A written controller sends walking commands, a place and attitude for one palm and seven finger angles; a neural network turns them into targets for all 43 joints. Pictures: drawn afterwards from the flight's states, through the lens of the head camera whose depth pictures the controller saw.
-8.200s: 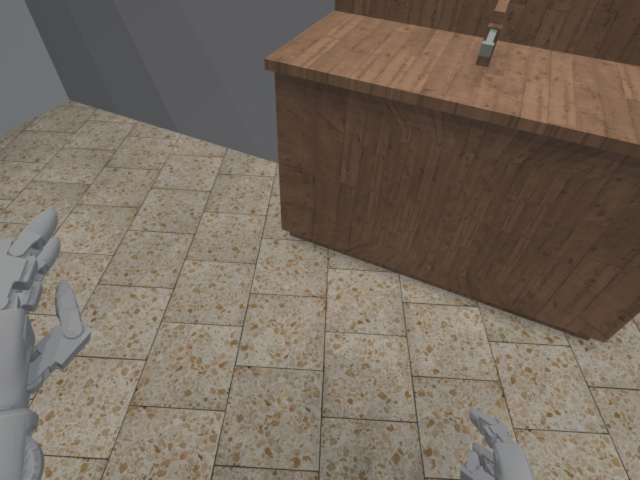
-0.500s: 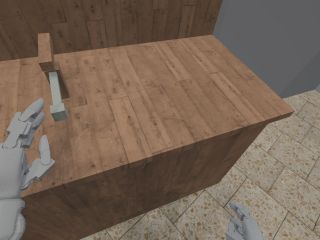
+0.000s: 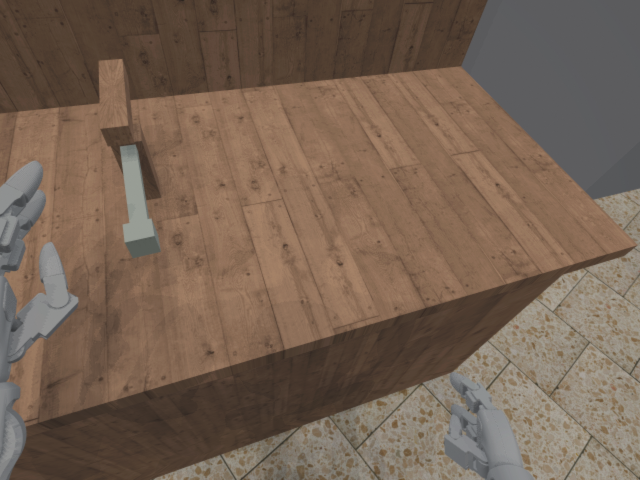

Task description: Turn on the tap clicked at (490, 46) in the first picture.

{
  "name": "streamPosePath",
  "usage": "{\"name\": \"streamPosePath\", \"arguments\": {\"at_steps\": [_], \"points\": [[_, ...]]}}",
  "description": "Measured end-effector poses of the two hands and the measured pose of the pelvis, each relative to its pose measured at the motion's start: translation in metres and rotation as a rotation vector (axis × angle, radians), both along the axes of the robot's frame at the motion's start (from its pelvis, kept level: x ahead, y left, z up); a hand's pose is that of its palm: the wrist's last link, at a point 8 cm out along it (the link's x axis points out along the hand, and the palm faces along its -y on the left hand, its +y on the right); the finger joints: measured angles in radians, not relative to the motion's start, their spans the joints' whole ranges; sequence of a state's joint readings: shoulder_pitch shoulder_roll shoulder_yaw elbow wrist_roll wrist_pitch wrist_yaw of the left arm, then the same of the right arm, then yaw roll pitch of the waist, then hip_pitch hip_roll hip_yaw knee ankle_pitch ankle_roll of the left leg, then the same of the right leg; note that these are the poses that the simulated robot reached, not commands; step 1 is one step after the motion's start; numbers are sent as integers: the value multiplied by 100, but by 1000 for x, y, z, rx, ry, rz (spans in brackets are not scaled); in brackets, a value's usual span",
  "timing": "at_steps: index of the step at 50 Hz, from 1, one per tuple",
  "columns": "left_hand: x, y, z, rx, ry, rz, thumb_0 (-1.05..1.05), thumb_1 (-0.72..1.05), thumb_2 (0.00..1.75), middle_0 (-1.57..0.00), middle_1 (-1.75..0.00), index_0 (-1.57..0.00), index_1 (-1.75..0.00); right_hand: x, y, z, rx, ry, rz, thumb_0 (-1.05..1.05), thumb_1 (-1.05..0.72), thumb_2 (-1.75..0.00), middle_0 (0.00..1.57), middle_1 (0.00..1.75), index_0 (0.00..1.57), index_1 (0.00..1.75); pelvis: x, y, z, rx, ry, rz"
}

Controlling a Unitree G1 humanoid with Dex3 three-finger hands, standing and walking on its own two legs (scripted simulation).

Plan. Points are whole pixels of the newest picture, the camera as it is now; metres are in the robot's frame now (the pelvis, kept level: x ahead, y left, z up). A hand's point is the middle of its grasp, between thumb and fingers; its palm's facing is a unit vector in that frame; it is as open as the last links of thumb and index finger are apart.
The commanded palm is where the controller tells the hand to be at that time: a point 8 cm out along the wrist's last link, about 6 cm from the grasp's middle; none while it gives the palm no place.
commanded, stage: come to a stop and stand still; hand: left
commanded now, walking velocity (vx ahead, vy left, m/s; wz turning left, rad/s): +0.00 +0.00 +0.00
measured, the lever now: (142, 238) +0.32 +0.23 +0.13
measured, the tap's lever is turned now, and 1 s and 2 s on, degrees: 2 2 2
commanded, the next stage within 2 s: look again from close up in 0.56 s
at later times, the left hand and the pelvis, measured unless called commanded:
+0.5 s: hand (112, 308) +0.22 +0.21 +0.16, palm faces +0.38 -0.86 -0.35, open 7.5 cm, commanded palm +0.16 +0.25 +0.18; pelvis +0.00 -0.03 +0.00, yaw +0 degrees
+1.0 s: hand (106, 309) +0.22 +0.22 +0.16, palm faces +0.38 -0.85 -0.37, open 7.4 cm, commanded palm +0.16 +0.25 +0.18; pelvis +0.00 -0.03 +0.00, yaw +0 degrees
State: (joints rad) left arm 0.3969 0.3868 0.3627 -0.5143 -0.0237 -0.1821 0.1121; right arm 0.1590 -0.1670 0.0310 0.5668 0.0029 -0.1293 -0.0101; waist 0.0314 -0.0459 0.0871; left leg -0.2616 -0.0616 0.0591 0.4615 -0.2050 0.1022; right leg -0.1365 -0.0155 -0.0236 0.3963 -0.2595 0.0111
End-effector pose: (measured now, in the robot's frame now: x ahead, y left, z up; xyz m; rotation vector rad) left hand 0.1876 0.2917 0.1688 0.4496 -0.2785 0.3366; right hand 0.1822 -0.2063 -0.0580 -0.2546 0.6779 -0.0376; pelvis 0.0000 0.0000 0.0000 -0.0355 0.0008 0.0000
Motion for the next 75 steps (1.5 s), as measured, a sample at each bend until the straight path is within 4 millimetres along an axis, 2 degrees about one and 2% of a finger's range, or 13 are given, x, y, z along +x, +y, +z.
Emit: {"name": "streamPosePath", "arguments": {"at_steps": [4, 8, 17, 24, 29, 36, 47, 54, 60, 67, 75], "points": [[-1, -8, 10, 15, -35, -15, 1, 88, 90, -21, -30, -21, -30, 7, -5, 3, 3, -14, 1, 1, -90, -89, 20, 30, 20, 30, 3, -4, 0, -1, 1, 3], [-4, -12, 10, 18, -11, -3, 1, 88, 90, -21, -30, -21, -30, 9, -14, 2, 8, -11, -17, 1, -90, -89, 20, 30, 20, 30, 5, -9, 1, 0, 4, 5], [-9, -21, -7, -43, 60, 46, 1, 88, 90, -21, -30, -21, -30, -3, -38, -4, -9, 28, -53, 1, -90, -89, 20, 30, 20, 30, 5, -23, 2, 4, 0, 6], [-6, -38, 3, -38, 18, 11, 1, 88, 90, -21, -30, -21, -30, -10, -50, -5, -17, 29, -71, 1, -90, -89, 20, 30, 20, 30, 3, -30, 2, 7, -6, 6], [-5, -39, 7, -9, 24, 2, 1, 88, 90, -21, -30, -21, -30, -12, -54, -5, -4, 24, -90, 1, -90, -89, 20, 30, 20, 30, 3, -33, 2, 7, -2, 2], [-7, -37, -4, -36, 78, 23, 1, 88, 90, -21, -30, -21, -30, -15, -55, -8, -4, 39, -95, 1, -90, -89, 20, 30, 20, 30, 3, -33, 3, 9, -1, 0], [-7, -36, 4, -25, 36, 16, 1, 88, 90, -21, -30, -21, -30, -7, -46, -6, -3, 30, -69, 1, -90, -89, 20, 30, 20, 30, 4, -31, 3, 11, -2, 7], [-6, -33, 1, -33, 57, 25, 1, 89, 90, -21, -30, -21, -30, -2, -41, -5, 7, 25, -65, 1, -90, -89, 20, 30, 20, 30, 6, -29, 3, 14, -1, 6], [-5, -38, 3, -46, 46, 16, 1, 89, 90, -21, -30, -21, -30, -2, -40, -3, 11, 24, -55, 1, -90, -89, 20, 30, 20, 30, 4, -34, 4, 22, -5, 3], [-6, -53, 7, -31, 48, -5, 1, 89, 90, -21, -30, -21, -30, -8, -50, -3, 31, 25, -58, 1, -90, -89, 20, 30, 20, 30, -2, -46, 5, 17, -1, 0], [-14, -73, 5, -20, 85, -5, 1, 89, 90, -21, -30, -21, -30, -19, -79, -9, 31, 46, -85, 1, -90, -89, 20, 30, 20, 30, -5, -66, 3, 13, 3, -3]]}}
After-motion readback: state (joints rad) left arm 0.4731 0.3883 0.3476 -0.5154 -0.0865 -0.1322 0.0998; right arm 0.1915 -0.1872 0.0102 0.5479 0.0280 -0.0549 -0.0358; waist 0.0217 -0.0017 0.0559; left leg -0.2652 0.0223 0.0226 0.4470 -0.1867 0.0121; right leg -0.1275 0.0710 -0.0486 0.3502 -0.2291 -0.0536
